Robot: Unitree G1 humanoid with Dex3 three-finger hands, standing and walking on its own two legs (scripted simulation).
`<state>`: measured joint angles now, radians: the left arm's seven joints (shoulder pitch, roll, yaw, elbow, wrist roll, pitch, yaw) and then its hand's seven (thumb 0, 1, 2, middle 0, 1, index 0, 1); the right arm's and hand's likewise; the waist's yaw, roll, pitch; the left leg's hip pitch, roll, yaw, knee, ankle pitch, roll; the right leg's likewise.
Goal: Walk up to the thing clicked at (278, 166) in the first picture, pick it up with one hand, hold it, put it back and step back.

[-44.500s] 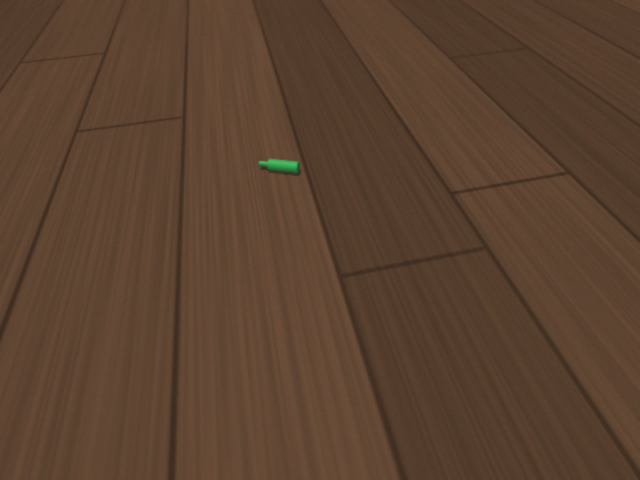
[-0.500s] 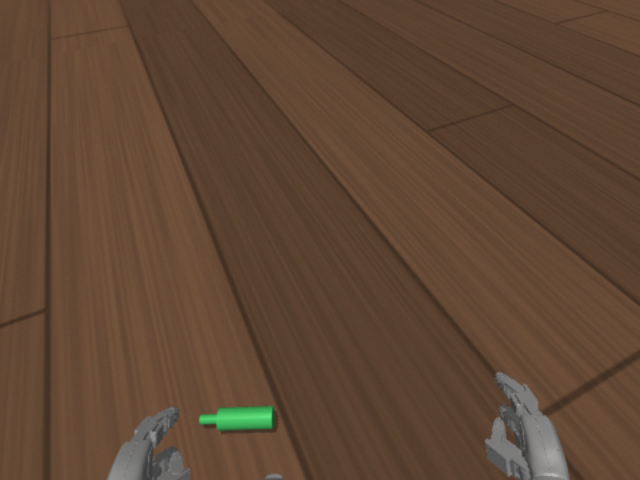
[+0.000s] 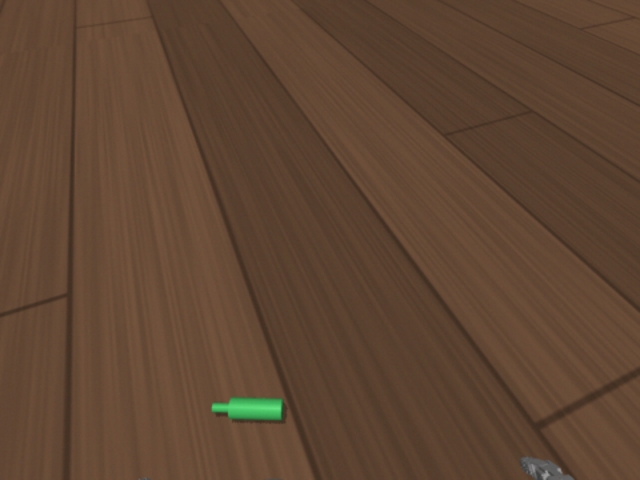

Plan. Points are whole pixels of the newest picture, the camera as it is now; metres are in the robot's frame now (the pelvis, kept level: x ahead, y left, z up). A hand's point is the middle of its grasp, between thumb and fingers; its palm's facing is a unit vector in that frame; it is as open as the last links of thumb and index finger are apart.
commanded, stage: stand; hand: left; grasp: from above
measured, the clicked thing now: (247, 408) +0.43 +0.25 -0.72
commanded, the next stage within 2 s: none
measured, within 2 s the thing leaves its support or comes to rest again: neither
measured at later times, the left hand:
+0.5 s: hand out of the picture +0.03 +0.24 -0.14, palm faces +0.03 -0.94 -0.34, open 7.4 cm
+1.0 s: hand out of the picture +0.04 +0.23 -0.13, palm faces +0.01 -0.94 -0.33, open 7.4 cm
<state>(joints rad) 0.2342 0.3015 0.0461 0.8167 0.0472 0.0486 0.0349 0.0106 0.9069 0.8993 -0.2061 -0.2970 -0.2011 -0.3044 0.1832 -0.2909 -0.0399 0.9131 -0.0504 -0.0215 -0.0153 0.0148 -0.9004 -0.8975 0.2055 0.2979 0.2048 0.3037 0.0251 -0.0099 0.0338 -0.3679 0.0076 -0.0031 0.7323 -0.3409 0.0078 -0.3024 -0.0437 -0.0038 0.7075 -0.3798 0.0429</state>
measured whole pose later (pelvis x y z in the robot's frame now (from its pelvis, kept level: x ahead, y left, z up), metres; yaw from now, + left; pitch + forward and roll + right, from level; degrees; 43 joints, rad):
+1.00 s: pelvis +0.00 -0.01 +0.03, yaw +0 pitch -4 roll +0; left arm 0.16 0.30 0.03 1.15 0.03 0.00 0.01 0.01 0.91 0.90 -0.21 -0.30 -0.20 -0.30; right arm 0.15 -0.31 -0.01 1.14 -0.02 0.01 -0.01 0.01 -0.90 -0.90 0.20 0.30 0.20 0.30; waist 0.00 0.01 0.06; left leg -0.15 0.02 -0.01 0.38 -0.16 -0.01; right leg -0.09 -0.03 -0.01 0.36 -0.21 0.03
